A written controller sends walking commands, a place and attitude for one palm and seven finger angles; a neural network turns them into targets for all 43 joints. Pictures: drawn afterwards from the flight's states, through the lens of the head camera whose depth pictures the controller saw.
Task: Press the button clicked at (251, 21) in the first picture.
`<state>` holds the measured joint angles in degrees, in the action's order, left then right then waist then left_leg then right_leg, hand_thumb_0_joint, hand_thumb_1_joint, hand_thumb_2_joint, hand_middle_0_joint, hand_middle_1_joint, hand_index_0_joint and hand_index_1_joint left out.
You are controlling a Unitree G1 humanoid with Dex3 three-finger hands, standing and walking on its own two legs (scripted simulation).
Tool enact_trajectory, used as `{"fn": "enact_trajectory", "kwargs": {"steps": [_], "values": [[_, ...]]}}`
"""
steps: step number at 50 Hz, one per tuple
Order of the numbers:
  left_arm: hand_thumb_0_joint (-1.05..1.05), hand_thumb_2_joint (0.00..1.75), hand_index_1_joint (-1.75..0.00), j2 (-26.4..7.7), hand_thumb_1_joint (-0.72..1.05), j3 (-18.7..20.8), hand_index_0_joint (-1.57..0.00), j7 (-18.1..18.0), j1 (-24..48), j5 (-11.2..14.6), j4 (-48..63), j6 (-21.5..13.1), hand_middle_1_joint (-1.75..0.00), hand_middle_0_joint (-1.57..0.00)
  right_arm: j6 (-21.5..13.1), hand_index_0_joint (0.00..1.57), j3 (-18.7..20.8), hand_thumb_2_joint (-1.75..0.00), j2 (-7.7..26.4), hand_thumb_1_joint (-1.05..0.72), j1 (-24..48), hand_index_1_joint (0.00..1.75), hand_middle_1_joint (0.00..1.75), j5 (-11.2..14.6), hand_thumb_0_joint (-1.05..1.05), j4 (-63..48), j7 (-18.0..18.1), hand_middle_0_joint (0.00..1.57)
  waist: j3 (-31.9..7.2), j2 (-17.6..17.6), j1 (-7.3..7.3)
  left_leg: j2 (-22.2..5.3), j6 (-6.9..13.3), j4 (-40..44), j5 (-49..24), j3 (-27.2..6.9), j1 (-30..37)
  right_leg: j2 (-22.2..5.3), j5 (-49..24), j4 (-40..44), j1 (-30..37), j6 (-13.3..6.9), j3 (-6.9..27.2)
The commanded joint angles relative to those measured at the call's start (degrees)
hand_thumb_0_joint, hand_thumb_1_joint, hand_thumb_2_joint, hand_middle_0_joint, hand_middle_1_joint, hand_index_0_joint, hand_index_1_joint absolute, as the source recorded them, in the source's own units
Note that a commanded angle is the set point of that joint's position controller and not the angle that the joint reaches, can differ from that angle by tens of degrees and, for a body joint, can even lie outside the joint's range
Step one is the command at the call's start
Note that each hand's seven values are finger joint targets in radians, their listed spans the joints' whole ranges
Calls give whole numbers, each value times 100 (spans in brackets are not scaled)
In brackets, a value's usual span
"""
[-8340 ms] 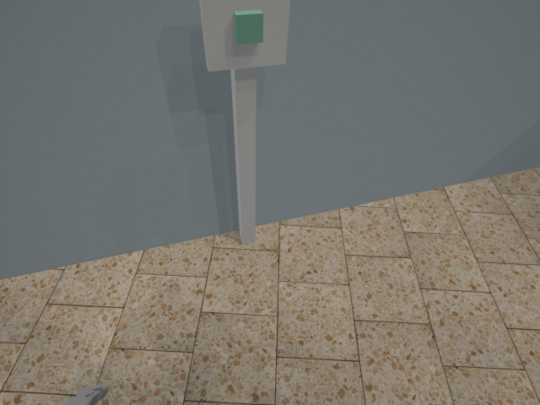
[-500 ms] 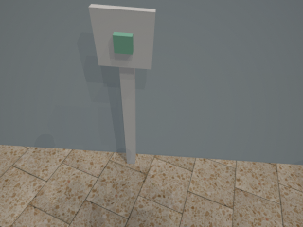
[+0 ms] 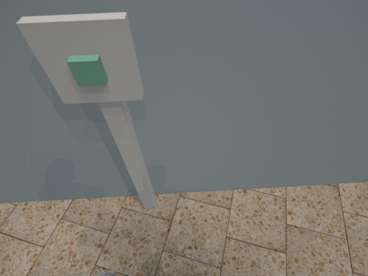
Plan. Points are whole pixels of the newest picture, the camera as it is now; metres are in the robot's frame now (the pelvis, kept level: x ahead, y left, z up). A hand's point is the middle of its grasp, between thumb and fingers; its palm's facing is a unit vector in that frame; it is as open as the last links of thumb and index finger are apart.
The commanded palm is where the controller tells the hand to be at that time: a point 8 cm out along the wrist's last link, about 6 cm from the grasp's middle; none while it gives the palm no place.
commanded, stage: come to a stop and stand still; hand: left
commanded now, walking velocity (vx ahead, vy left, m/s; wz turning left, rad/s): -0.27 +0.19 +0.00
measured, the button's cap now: (89, 70) +0.51 +0.22 +0.18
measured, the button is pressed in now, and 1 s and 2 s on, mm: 0 0 0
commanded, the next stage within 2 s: look again from close up in 1.30 s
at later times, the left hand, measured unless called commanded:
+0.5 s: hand out of the picture -0.03 +0.26 -0.17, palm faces +0.08 -0.98 -0.18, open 7.4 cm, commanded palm none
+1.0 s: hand out of the picture -0.03 +0.15 -0.16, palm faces +0.02 -0.97 -0.23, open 7.2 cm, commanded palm none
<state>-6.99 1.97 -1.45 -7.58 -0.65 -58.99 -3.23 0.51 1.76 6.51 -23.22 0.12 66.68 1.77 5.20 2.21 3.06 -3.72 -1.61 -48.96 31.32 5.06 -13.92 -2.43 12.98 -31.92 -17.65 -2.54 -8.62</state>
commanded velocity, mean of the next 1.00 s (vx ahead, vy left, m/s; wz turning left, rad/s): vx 0.02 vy -0.05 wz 0.00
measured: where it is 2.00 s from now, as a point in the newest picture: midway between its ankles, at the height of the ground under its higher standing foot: outside the picture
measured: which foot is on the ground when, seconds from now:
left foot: up 0.00-0.28, down 0.30-1.00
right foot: down 0.00-0.30, up 0.32-0.80, down 0.82-1.00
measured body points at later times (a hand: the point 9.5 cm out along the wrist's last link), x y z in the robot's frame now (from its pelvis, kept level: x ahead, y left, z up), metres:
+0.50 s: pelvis -0.04 +0.06 +0.02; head -0.04 +0.09 +0.46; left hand -0.04 +0.31 -0.15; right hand +0.02 -0.17 -0.12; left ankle -0.02 +0.15 -0.73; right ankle -0.06 -0.09 -0.66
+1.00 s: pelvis -0.05 -0.02 +0.01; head -0.06 -0.05 +0.46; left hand -0.03 +0.21 -0.14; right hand -0.10 -0.23 -0.17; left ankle -0.03 +0.14 -0.73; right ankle -0.08 -0.10 -0.73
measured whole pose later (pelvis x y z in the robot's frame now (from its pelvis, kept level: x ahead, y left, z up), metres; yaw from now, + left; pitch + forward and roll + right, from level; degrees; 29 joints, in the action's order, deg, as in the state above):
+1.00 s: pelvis -0.05 -0.02 +0.01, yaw +0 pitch -1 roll +0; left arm -7.8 1.1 -2.0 -15.2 -0.5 -64.4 -0.7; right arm 1.2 1.4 8.3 -20.1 -1.0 66.7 1.7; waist -0.2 3.3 2.2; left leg -5.6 -2.1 -26.4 11.5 1.4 -12.6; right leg 2.1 17.0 -26.1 -8.1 -3.5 -4.9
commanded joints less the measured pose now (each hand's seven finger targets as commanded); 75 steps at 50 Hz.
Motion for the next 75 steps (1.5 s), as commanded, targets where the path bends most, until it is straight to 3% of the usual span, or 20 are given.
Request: {"fn": "enact_trajectory", "kwargs": {"steps": [1, 7, 12, 13, 14, 15, 16, 18, 23, 33, 37, 39, 41, 43, 48, 69, 70, 71, 73, 75], "values": [[0, 90, -30, -1044, 90, 193, -20, -182, -543, -77, 61, 182, -30, -20, 88, 20, 104, -90, 256, -90, -4, 30, 30, 10, 0, -347, 42, 20, -800, -626, -347, -62, -82, -482, 68, -435, -619, -1935, -4987, 852, 963, -913, 1268], [0, 90, -30, -1237, 90, 321, -20, -167, -170, -113, 313, 344, -30, -20, 269, 20, 242, -90, 436, -90, 289, 30, 30, -75, 0, -670, -71, 20, -591, -1152, -310, 89, -168, -608, -463, -414, -709, -1780, -3064, 1164, 291, -825, 1132], [0, 90, -30, -1293, 90, 336, -20, -110, -18, -139, 439, 425, -30, -20, 130, 20, 233, -90, 501, -90, 262, 30, 30, -70, 0, -846, -108, 20, -769, -1271, -170, 178, -101, 1086, -1211, -188, 127, -1393, -870, 986, -88, -469, 1119], [0, 90, -30, -1207, 90, 307, -20, -98, -18, -113, 425, 449, -30, -20, 77, 20, 218, -90, 491, -90, 85, 30, 30, -62, 0, -805, -116, 20, -821, -1111, -77, 184, -73, 1835, -1789, -165, 675, -1191, -80, 762, -419, -244, 1020], [0, 90, -30, -992, 90, 237, -20, -79, -118, -57, 458, 486, -30, -20, -5, 20, 227, -90, 703, -90, -17, 30, 30, -72, 0, -787, -112, 20, -826, -244, -33, -90, -38, 2575, -1756, -572, 936, -813, 643, 134, -742, -9, 819], [0, 90, -30, -612, 90, 160, -20, -51, -331, 14, 515, 527, -30, -20, -77, 20, 294, -90, 1159, -90, 191, 30, 30, -139, 0, -926, -88, 20, -557, 1493, -99, -1239, 241, 3621, -1111, -2166, 292, -142, 1463, -744, -1079, 374, 453], [0, 90, -30, -642, 90, 166, -20, -57, -327, -6, 493, 557, -30, -20, -42, 20, 296, -90, 1377, -90, 691, 30, 30, -174, 0, -1142, -55, 20, -183, 1591, -171, -1703, 585, 4195, -293, -2690, -765, 15, 1657, -1302, -723, 396, 788], [0, 90, -30, -788, 90, 232, -20, 18, -469, -85, 270, 610, -30, -20, -77, 20, 223, -90, 1233, -90, 1342, 30, 30, -212, 0, -1249, 8, 20, 40, 1328, -395, -1464, 656, 4475, 686, -2472, -1243, -63, 1130, -2038, -474, 359, 1090], [0, 90, -30, -798, 90, 231, -20, 136, -999, -94, -110, 520, -30, -20, -151, 20, 192, -90, 1048, -90, 959, 30, 30, -126, 0, -1084, 93, 20, -137, 229, -331, -1068, 518, 4085, -696, -1539, 269, 62, 327, -2603, -1211, 509, 1117], [0, 90, -30, -615, 90, 119, -20, 133, -847, -46, -85, 552, -30, -20, -110, 20, 258, -90, 1205, -90, 253, 30, 30, -159, 0, -673, 132, 20, -515, 696, 7, -1411, 974, 3635, -2453, -1589, 997, -75, 1308, -1322, -684, 523, 842], [0, 90, -30, -412, 90, 47, -20, 93, -1251, -3, -300, 455, -30, -20, -71, 20, 260, -90, 1175, -90, 438, 30, 30, -156, 0, -556, 61, 20, -564, 789, -220, -1112, 799, 3453, -1994, -1350, 322, 65, 755, 108, 354, 412, 539], [0, 90, -30, -548, 90, 42, -20, 43, -1583, -16, -474, 368, -30, -20, -59, 20, 223, -90, 943, -90, 445, 30, 30, -93, 0, -487, 32, 20, -536, 216, -379, -644, 395, 2953, -1766, -906, -279, -52, -200, 1344, 1269, 384, 626], [0, 90, -30, -1040, 90, 55, -20, -34, -1334, -6, -454, 275, -30, -20, -38, 20, 37, -90, 379, -90, 497, 30, 30, -44, 0, -541, -21, 20, -232, -1234, -295, -25, 9, 2251, -1158, -225, -683, -1232, 561, 2067, 828, -97, 1896], [0, 90, -30, -1000, 90, 53, -20, -50, -1024, -6, -365, 242, -30, -20, 12, 20, 34, -90, 354, -90, 494, 30, 30, -137, 0, -480, -63, 20, 13, -1511, -276, -59, 16, 1963, -1307, -240, -293, -1130, 986, 2259, 82, -275, 1870], [0, 90, -30, -597, 90, -64, -20, -73, -1066, 58, -450, 199, -30, -20, -36, 20, -25, -90, 359, -90, -1, 30, 30, -109, 0, -85, -3, 20, 22, -643, -189, -180, 23, 2314, -2571, -352, 151, -656, -1009, 1470, 437, -143, 1181], [0, 90, -30, -509, 90, -33, -20, -104, -1408, 20, -602, 208, -30, -20, -30, 20, -17, -90, 442, -90, 346, 30, 30, -71, 0, -108, 101, 20, -46, -246, -246, -310, 3, 2504, -2800, -341, 633, -448, -1300, 1508, 631, 90, 1041], [0, 90, -30, -763, 90, 27, -20, -329, -2176, -63, -740, 8, -30, -20, -149, 20, -19, -90, 560, -90, 1225, 30, 30, -37, 0, -628, 35, 20, 208, -1131, -726, -20, -114, 798, -1386, -15, -671, -979, -5334, 1421, 906, 873, 1954], [0, 90, -30, -820, 90, -13, -20, -323, -2034, -114, -496, -80, -30, -20, -80, 20, -12, -90, 381, -90, 727, 30, 30, -67, 0, -848, 14, 20, -258, -725, -227, 90, 128, 360, -1110, -568, -739, -1206, -6062, 1034, 1208, 736, 1694], [0, 90, -30, -791, 90, -3, -20, -254, -1635, -92, -375, -49, -30, -20, -61, 20, -19, -90, 225, -90, 674, 30, 30, -35, 0, -800, -33, 20, -524, -237, -195, -42, 179, 497, -1128, -359, -597, -1032, -4560, 991, 1184, -85, 1232], [0, 90, -30, -741, 90, -23, -20, -223, -1531, -130, -132, -29, -30, -20, -135, 20, -35, -90, 280, -90, 585, 30, 30, -28, 0, -919, -56, 20, -699, -910, -216, 155, 162, 1113, -1055, -216, -398, -865, -3639, 916, 1222, -421, 1181]]}}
